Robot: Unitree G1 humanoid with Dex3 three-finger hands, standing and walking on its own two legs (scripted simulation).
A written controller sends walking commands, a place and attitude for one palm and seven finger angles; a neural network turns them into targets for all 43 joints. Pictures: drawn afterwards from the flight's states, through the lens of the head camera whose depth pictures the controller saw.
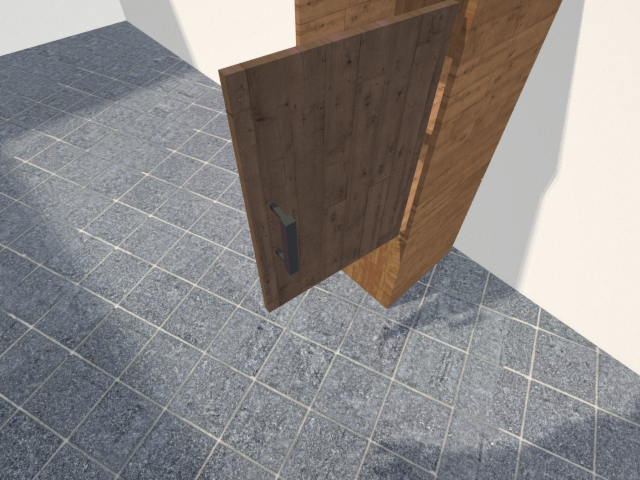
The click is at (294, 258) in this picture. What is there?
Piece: cupboard door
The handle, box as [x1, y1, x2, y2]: [270, 202, 298, 275]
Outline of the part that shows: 274,202 270,204 270,208 280,219 283,247 282,251 279,248 275,250 283,261 285,269 290,275 298,270 295,220 289,214 286,215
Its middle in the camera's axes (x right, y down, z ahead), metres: -0.07 +0.00 +0.71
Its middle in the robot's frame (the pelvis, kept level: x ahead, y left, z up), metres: +0.52 +0.10 -0.08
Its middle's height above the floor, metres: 0.70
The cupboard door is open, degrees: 83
